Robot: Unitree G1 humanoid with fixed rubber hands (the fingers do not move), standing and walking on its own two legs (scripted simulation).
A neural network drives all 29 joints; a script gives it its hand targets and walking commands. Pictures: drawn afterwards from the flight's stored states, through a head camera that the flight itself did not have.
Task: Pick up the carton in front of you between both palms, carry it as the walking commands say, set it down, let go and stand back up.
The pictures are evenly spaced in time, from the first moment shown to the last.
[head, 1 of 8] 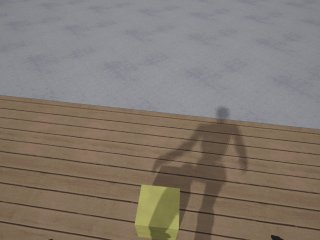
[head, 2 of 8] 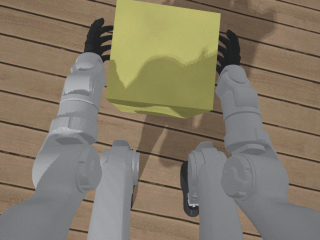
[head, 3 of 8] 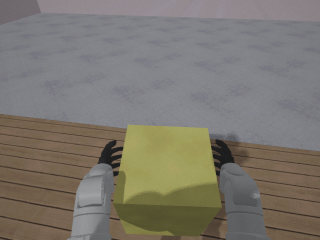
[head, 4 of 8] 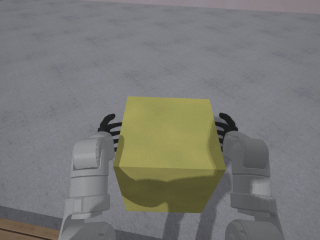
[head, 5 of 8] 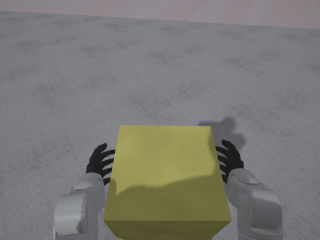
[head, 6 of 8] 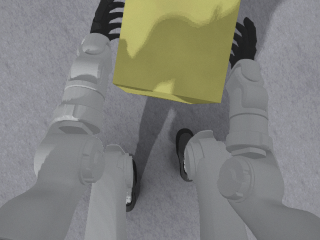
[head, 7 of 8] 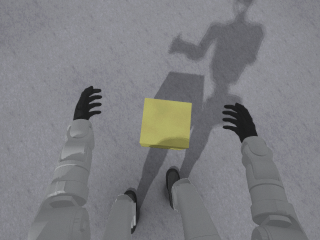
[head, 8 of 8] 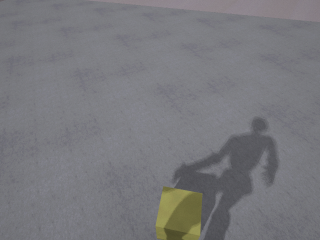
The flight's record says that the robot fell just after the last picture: no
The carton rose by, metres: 0.70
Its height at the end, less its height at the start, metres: -0.08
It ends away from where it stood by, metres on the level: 2.67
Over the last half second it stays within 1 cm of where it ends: yes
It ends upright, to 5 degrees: yes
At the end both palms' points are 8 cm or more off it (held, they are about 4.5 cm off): yes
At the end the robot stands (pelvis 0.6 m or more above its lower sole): yes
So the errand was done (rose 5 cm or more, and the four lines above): yes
